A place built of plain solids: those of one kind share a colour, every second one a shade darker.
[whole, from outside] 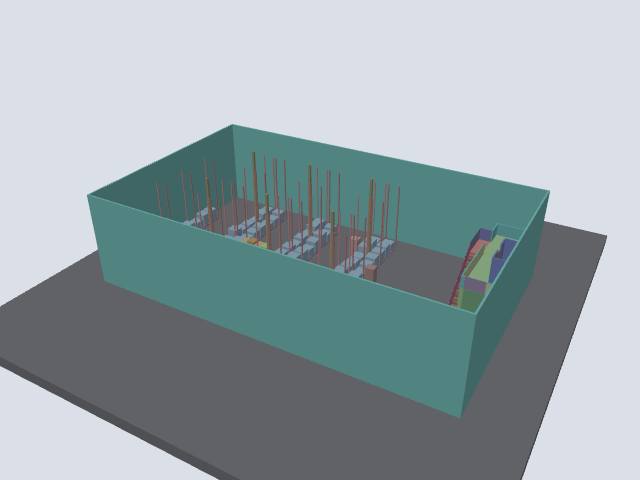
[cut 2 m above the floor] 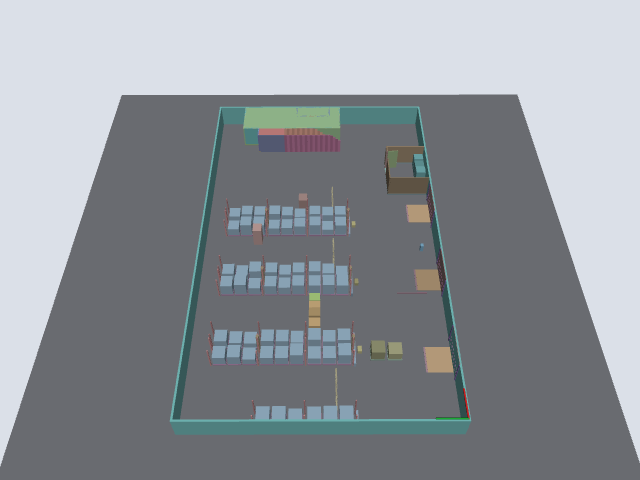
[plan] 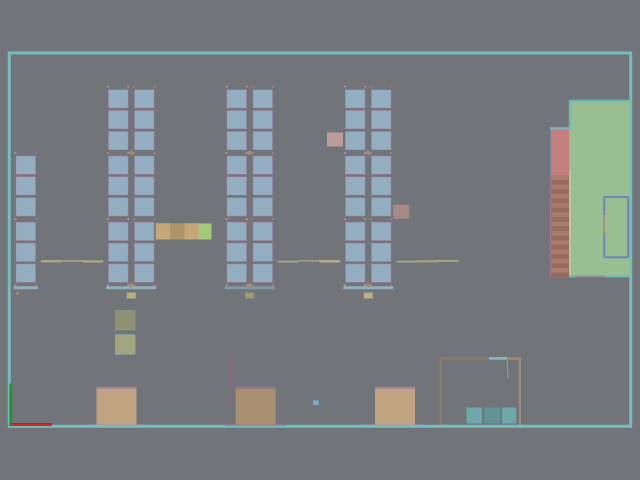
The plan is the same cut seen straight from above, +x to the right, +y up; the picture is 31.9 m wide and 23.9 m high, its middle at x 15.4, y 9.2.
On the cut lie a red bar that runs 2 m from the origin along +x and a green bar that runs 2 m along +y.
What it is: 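Racking aisles and the goods-in floor of a storage hall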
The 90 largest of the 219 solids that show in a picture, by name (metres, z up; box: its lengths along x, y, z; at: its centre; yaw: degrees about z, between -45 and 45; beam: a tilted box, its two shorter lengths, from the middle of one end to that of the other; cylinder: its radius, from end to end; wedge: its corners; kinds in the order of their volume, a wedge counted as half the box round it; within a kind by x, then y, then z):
{
 "wall_1": {"box": [0.15, 18.74, 8.11], "at": [-0.07, 9.22, 4.0]},
 "wall_2": {"box": [31.1, 0.15, 8.11], "at": [15.4, -0.07, 4.0]},
 "wall_3": {"box": [31.1, 0.15, 8.11], "at": [15.4, 18.51, 4.0]},
 "wall_4": {"box": [0.15, 18.74, 8.11], "at": [30.88, 9.22, 4.0]},
 "mezz_deck_1": {"box": [3.0, 8.84, 4.48], "at": [29.3, 11.76, 2.19]},
 "row_load_1": {"box": [0.95, 0.89, 1.2], "at": [0.75, 7.55, 0.74]},
 "row_load_2": {"box": [0.95, 0.89, 1.15], "at": [0.75, 8.59, 0.71]},
 "row_load_3": {"box": [0.95, 0.89, 1.05], "at": [0.75, 9.63, 0.67]},
 "row_load_4": {"box": [0.95, 0.89, 0.78], "at": [0.75, 10.85, 0.53]},
 "row_load_5": {"box": [0.95, 0.89, 1.12], "at": [0.75, 11.89, 0.7]},
 "row_load_6": {"box": [0.95, 0.89, 1.1], "at": [0.75, 12.93, 0.69]},
 "row_load_7": {"box": [0.95, 0.89, 1.19], "at": [5.35, 7.55, 0.73]},
 "row_load_8": {"box": [0.95, 0.89, 0.81], "at": [5.35, 8.59, 0.54]},
 "row_load_9": {"box": [0.95, 0.89, 0.77], "at": [5.35, 9.63, 0.52]},
 "row_load_10": {"box": [0.95, 0.89, 1.2], "at": [5.35, 10.85, 0.74]},
 "row_load_11": {"box": [0.95, 0.89, 0.82], "at": [5.35, 11.89, 0.55]},
 "row_load_12": {"box": [0.95, 0.89, 0.83], "at": [5.35, 12.93, 0.56]},
 "row_load_13": {"box": [0.95, 0.89, 0.96], "at": [5.35, 15.19, 0.62]},
 "row_load_14": {"box": [0.95, 0.89, 0.85], "at": [5.35, 16.23, 0.57]},
 "row_load_15": {"box": [0.95, 0.89, 1.0], "at": [6.65, 7.55, 0.64]},
 "row_load_16": {"box": [0.95, 0.89, 0.8], "at": [6.65, 8.59, 0.54]},
 "row_load_17": {"box": [0.95, 0.89, 1.05], "at": [6.65, 9.63, 0.67]},
 "row_load_18": {"box": [0.95, 0.89, 0.85], "at": [6.65, 11.89, 0.57]},
 "row_load_19": {"box": [0.95, 0.89, 0.9], "at": [6.65, 12.93, 0.59]},
 "row_load_20": {"box": [0.95, 0.89, 0.87], "at": [6.65, 16.23, 0.58]},
 "row_load_21": {"box": [0.95, 0.89, 1.1], "at": [11.25, 7.55, 0.69]},
 "row_load_22": {"box": [0.95, 0.89, 1.17], "at": [11.25, 8.59, 0.73]},
 "row_load_23": {"box": [0.95, 0.89, 1.11], "at": [11.25, 9.63, 0.69]},
 "row_load_24": {"box": [0.95, 0.89, 1.12], "at": [11.25, 10.85, 0.7]},
 "row_load_25": {"box": [0.95, 0.89, 0.85], "at": [11.25, 11.89, 0.57]},
 "row_load_26": {"box": [0.95, 0.89, 1.03], "at": [11.25, 12.93, 0.66]},
 "row_load_27": {"box": [0.95, 0.89, 0.79], "at": [11.25, 14.15, 0.54]},
 "row_load_28": {"box": [0.95, 0.89, 1.19], "at": [11.25, 15.19, 0.73]},
 "row_load_29": {"box": [0.95, 0.89, 1.05], "at": [11.25, 16.23, 0.66]},
 "row_load_30": {"box": [0.95, 0.89, 0.89], "at": [12.55, 8.59, 0.58]},
 "row_load_31": {"box": [0.95, 0.89, 1.16], "at": [12.55, 9.63, 0.72]},
 "row_load_32": {"box": [0.95, 0.89, 1.02], "at": [12.55, 10.85, 0.65]},
 "row_load_33": {"box": [0.95, 0.89, 0.74], "at": [12.55, 11.89, 0.51]},
 "row_load_34": {"box": [0.95, 0.89, 1.03], "at": [12.55, 12.93, 0.65]},
 "row_load_35": {"box": [0.95, 0.89, 1.15], "at": [12.55, 14.15, 0.71]},
 "row_load_36": {"box": [0.95, 0.89, 0.86], "at": [12.55, 16.23, 0.57]},
 "row_load_37": {"box": [0.95, 0.89, 1.14], "at": [17.15, 7.55, 0.71]},
 "row_load_38": {"box": [0.95, 0.89, 1.17], "at": [17.15, 9.63, 0.72]},
 "row_load_39": {"box": [0.95, 0.89, 1.02], "at": [17.15, 10.85, 0.65]},
 "row_load_40": {"box": [0.95, 0.89, 0.85], "at": [17.15, 11.89, 0.57]},
 "row_load_41": {"box": [0.95, 0.89, 0.8], "at": [17.15, 12.93, 0.54]},
 "row_load_42": {"box": [0.95, 0.89, 1.18], "at": [17.15, 14.15, 0.73]},
 "row_load_43": {"box": [0.95, 0.89, 1.21], "at": [17.15, 15.19, 0.74]},
 "row_load_44": {"box": [0.95, 0.89, 1.03], "at": [18.45, 7.55, 0.65]},
 "row_load_45": {"box": [0.95, 0.89, 0.95], "at": [18.45, 8.59, 0.62]},
 "row_load_46": {"box": [0.95, 0.89, 1.08], "at": [18.45, 9.63, 0.68]},
 "row_load_47": {"box": [0.95, 0.89, 0.75], "at": [18.45, 10.85, 0.51]},
 "row_load_48": {"box": [0.95, 0.89, 0.95], "at": [18.45, 11.89, 0.62]},
 "row_load_49": {"box": [0.95, 0.89, 1.1], "at": [18.45, 12.93, 0.69]},
 "row_load_50": {"box": [0.95, 0.89, 1.01], "at": [18.45, 14.15, 0.65]},
 "row_load_51": {"box": [0.95, 0.89, 1.09], "at": [18.45, 15.19, 0.68]},
 "row_load_52": {"box": [0.95, 0.89, 0.8], "at": [18.45, 16.23, 0.54]},
 "mezz_head_landing_1": {"box": [0.9, 2.29, 4.48], "at": [27.35, 13.56, 2.19]},
 "mezz_steps_1": {"box": [0.9, 0.23, 2.94], "at": [27.35, 10.69, 1.42]},
 "mezz_steps_2": {"box": [0.9, 0.23, 3.13], "at": [27.35, 10.92, 1.52]},
 "mezz_steps_3": {"box": [0.9, 0.23, 3.32], "at": [27.35, 11.15, 1.61]},
 "mezz_steps_4": {"box": [0.9, 0.23, 3.52], "at": [27.35, 11.38, 1.71]},
 "mezz_steps_5": {"box": [0.9, 0.23, 3.71], "at": [27.35, 11.62, 1.8]},
 "mezz_steps_6": {"box": [0.9, 0.23, 3.9], "at": [27.35, 11.85, 1.9]},
 "mezz_steps_7": {"box": [0.9, 0.23, 4.09], "at": [27.35, 12.08, 2.0]},
 "mezz_steps_8": {"box": [0.9, 0.23, 4.29], "at": [27.35, 12.31, 2.09]},
 "mezz_par_whole_1": {"box": [0.1, 5.21, 5.48], "at": [27.85, 10.05, 2.69]},
 "mezz_par_whole_2": {"box": [0.1, 1.38, 5.48], "at": [27.85, 15.39, 2.69]},
 "mezz_par_whole_3": {"box": [3.0, 0.1, 5.48], "at": [29.3, 16.13, 2.69]},
 "mezz_par_whole_4": {"box": [1.2, 0.1, 5.48], "at": [30.2, 7.39, 2.69]},
 "office_1": {"box": [0.1, 1.2, 6.98], "at": [29.55, 8.94, 3.44]},
 "office_2": {"box": [0.1, 0.9, 6.98], "at": [29.55, 10.89, 3.44]},
 "office_3": {"box": [1.2, 0.1, 6.98], "at": [30.15, 8.34, 3.44]},
 "office_4": {"box": [1.2, 0.1, 6.98], "at": [30.15, 11.34, 3.44]},
 "office_5": {"box": [0.1, 3.0, 6.98], "at": [30.75, 9.84, 3.44]},
 "mezz_par_1": {"box": [0.1, 5.21, 5.44], "at": [27.85, 10.05, 2.67]},
 "narrow_pinch_stack_1": {"box": [0.72, 0.81, 1.37], "at": [7.58, 9.63, 0.64]},
 "narrow_pinch_stack_2": {"box": [0.72, 0.81, 1.58], "at": [8.29, 9.63, 0.74]},
 "narrow_pinch_stack_3": {"box": [0.72, 0.81, 1.39], "at": [9.0, 9.63, 0.64]},
 "room_stock_1": {"box": [0.78, 0.8, 1.4], "at": [23.08, 0.46, 0.65]},
 "room_stock_2": {"box": [0.81, 0.8, 1.26], "at": [23.97, 0.46, 0.58]},
 "room_stock_3": {"box": [0.71, 0.8, 1.31], "at": [24.82, 0.46, 0.6]},
 "left_cage_1": {"box": [0.8, 0.7, 1.75], "at": [16.15, 14.2, 0.82]},
 "left_cage_2": {"box": [0.8, 0.7, 1.75], "at": [19.45, 10.61, 0.82]},
 "room_wall_1": {"box": [0.1, 3.26, 2.55], "at": [21.4, 1.63, 1.23]},
 "room_wall_2": {"box": [0.1, 3.26, 2.55], "at": [25.35, 1.63, 1.23]},
 "lane_load_1": {"box": [0.95, 0.95, 0.72], "at": [5.7, 4.0, 0.5]},
 "lane_load_2": {"box": [0.95, 0.95, 0.94], "at": [5.7, 5.2, 0.61]},
 "narrow_pinch_cartons_1": {"box": [0.65, 0.8, 1.46], "at": [9.67, 9.62, 0.68]},
 "mezz_gate_base_1": {"box": [1.5, 0.1, 4.48], "at": [28.85, 7.39, 2.19]}
}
